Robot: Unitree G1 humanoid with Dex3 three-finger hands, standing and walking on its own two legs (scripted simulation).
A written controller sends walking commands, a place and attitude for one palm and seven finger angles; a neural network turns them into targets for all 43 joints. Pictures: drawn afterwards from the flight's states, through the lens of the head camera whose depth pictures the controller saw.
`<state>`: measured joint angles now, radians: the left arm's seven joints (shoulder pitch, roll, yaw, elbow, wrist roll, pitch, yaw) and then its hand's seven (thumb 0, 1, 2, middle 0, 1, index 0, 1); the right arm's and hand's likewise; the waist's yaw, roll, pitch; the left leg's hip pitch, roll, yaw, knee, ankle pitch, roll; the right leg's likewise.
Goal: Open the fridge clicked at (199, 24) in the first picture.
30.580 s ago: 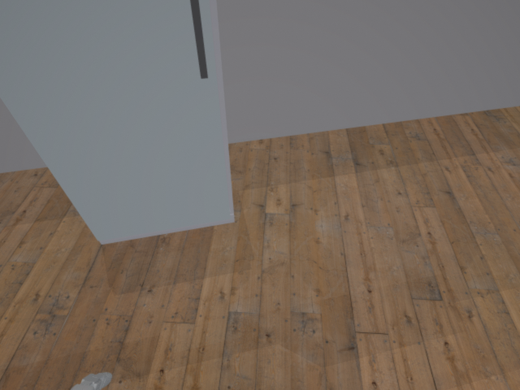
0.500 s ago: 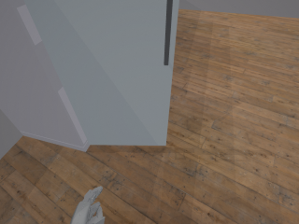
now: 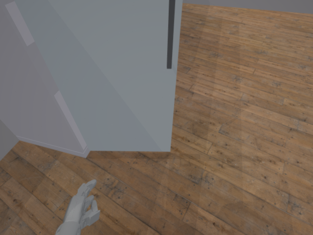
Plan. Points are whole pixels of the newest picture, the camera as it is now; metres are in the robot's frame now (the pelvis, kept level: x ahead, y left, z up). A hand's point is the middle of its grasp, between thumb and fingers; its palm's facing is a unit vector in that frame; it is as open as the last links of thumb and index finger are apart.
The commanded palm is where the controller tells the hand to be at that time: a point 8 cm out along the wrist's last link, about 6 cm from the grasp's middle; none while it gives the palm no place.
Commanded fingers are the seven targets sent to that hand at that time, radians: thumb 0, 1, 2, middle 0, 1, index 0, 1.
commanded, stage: let the arm hang, fingers relaxed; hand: right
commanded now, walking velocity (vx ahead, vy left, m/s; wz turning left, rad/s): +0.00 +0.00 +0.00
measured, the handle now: (171, 3) +0.74 +0.01 +0.27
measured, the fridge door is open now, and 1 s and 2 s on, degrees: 75 75 75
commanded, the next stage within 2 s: look to check the result in 1.14 s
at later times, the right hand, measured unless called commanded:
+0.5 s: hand out of the picture -0.04 -0.19 -0.18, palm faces +0.00 +0.98 -0.17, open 7.1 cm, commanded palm none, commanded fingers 0.00 -0.90 -0.90 0.20 0.30 0.20 0.30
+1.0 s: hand out of the picture +0.08 -0.27 -0.14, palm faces +0.01 +0.94 -0.34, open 7.3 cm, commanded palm none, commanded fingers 0.00 -0.90 -0.90 0.20 0.30 0.20 0.30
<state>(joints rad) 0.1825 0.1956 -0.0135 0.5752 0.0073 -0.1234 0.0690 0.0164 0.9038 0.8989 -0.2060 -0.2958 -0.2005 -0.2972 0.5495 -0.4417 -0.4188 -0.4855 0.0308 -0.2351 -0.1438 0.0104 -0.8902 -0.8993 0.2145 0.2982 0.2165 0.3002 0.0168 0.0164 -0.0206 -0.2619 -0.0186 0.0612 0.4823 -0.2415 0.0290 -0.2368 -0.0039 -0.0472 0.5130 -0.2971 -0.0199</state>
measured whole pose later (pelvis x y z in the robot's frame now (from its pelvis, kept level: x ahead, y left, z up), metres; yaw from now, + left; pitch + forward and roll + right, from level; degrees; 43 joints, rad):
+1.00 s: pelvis -0.01 -0.02 +0.01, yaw -2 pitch +0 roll +0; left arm 0.12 0.31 0.00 1.10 0.02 -0.02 0.00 0.01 0.91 0.90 -0.21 -0.30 -0.20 -0.30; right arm 0.09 -0.32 0.00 1.10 -0.02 -0.02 0.00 0.00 -0.91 -0.90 0.20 0.30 0.20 0.30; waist 0.00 -0.02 0.01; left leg -0.18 0.03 0.07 0.36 -0.17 0.00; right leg -0.15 0.05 -0.04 0.35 -0.20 -0.05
